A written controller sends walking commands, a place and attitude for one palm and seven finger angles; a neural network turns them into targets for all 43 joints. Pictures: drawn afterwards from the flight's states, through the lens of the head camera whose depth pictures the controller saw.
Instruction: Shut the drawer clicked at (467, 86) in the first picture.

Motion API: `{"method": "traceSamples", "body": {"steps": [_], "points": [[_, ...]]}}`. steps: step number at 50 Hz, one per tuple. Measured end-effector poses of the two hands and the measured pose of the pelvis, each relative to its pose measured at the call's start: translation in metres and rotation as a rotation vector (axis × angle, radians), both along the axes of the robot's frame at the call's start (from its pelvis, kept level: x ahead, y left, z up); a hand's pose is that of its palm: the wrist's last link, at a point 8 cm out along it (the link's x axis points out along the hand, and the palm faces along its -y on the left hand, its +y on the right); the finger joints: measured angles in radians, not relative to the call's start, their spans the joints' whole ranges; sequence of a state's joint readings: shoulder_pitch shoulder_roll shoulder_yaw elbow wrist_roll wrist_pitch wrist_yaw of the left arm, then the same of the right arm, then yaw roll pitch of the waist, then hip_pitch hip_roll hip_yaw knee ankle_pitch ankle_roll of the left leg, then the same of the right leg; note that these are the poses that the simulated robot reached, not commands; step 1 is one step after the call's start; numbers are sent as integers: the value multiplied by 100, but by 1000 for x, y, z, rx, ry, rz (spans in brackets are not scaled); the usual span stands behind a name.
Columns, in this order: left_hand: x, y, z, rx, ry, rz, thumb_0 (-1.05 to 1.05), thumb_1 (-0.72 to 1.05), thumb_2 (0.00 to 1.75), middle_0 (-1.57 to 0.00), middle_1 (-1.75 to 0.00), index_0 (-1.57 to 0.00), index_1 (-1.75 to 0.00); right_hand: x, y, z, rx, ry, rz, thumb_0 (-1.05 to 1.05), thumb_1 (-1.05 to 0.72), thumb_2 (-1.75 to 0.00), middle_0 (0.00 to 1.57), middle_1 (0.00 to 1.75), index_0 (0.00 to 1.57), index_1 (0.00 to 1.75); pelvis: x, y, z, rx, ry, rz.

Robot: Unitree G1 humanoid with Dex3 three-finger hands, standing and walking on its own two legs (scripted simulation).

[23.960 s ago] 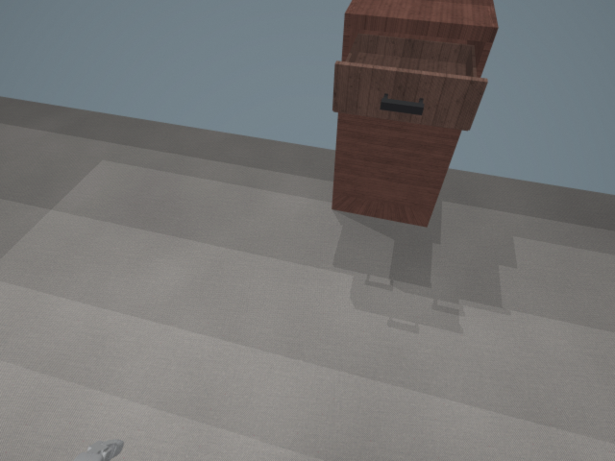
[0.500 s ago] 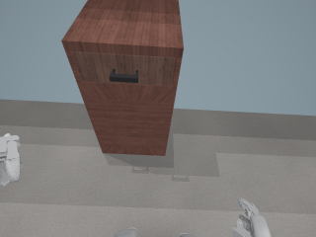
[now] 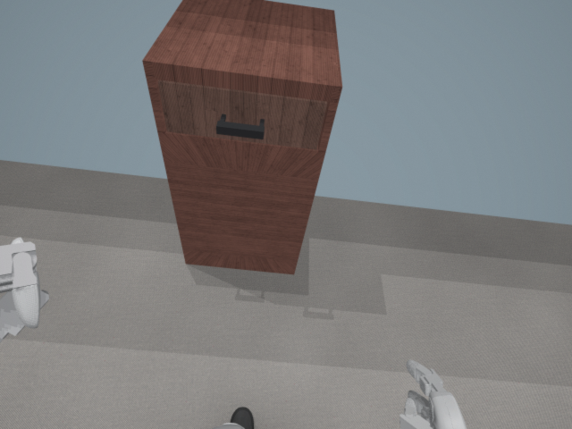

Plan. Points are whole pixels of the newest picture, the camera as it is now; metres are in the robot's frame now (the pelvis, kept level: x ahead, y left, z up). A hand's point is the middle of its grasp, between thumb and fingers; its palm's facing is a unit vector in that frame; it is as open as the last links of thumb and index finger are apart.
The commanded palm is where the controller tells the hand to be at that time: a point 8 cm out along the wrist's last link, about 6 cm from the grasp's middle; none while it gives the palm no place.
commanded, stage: step back with the hand held close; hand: left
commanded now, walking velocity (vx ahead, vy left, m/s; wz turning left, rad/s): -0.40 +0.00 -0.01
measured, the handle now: (241, 125) +0.76 +0.17 -0.04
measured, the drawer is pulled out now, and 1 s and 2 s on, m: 0.00 0.00 0.00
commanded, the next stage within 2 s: stop stepping back and stand still in 0.04 s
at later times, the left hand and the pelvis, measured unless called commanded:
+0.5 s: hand out of the picture +0.08 +0.25 +0.17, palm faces +0.38 -0.84 -0.40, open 3.2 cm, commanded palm +0.05 +0.28 +0.18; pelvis -0.10 +0.01 -0.02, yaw -3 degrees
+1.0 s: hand out of the picture +0.09 +0.26 +0.10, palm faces +0.30 -0.85 -0.43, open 3.2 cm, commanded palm none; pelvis -0.13 +0.02 -0.01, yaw -1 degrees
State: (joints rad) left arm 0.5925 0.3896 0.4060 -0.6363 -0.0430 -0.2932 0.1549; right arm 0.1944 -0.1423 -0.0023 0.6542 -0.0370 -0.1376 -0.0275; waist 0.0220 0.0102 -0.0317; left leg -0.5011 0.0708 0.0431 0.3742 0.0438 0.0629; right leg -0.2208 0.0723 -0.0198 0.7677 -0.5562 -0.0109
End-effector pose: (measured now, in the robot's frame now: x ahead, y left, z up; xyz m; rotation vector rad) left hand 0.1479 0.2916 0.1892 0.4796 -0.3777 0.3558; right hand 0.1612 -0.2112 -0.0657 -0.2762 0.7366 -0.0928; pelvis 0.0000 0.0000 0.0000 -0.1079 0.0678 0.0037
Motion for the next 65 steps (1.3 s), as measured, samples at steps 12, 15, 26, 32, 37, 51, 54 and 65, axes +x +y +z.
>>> {"method": "traceSamples", "body": {"steps": [12,15,26,32,37,51,54,65], "points": [[-24,-40,4,74,-43,-254,1,89,90,-141,-160,-141,-159,-86,-26,-14,-5,-32,-153,1,-90,-89,20,30,21,30,-56,-2,-19,34,-73,-94],[-32,-30,1,86,1,-214,1,89,90,-141,-160,-141,-159,-113,-37,-14,-19,-16,-199,1,-90,-89,20,30,20,30,-72,-2,-17,37,-78,-54],[-101,3,-14,-12,2,-16,1,89,90,-141,-160,-141,-159,-169,-44,-19,-96,66,-192,1,-90,-89,20,30,20,30,-102,14,-16,65,-80,-55],[-93,-10,-11,-35,40,-63,2,89,90,-141,-160,-141,-160,-166,-11,-3,19,-52,-153,2,-90,-89,20,30,20,30,-130,9,-4,82,-99,-69],[-119,-36,5,89,92,-153,2,89,90,-141,-160,-140,-159,-163,1,-3,89,-83,-112,1,-90,-89,20,30,20,30,-141,1,-5,90,-79,-83],[-87,11,-104,-122,434,27,0,90,90,-140,-159,-139,-158,-176,-29,-42,-2,114,-95,1,-90,-89,20,30,20,30,-131,26,-15,116,-51,-17],[-91,-4,-203,-274,844,56,0,90,90,-134,-154,-134,-154,-188,-26,-56,16,192,-76,1,-91,-89,20,30,20,30,-137,23,-15,127,-52,4],[-222,-28,-328,-490,1475,181,2,90,90,-101,-127,-99,-117,-268,-2,-78,73,549,-152,1,-91,-89,20,30,20,30,-135,16,-10,90,-92,20]]}}
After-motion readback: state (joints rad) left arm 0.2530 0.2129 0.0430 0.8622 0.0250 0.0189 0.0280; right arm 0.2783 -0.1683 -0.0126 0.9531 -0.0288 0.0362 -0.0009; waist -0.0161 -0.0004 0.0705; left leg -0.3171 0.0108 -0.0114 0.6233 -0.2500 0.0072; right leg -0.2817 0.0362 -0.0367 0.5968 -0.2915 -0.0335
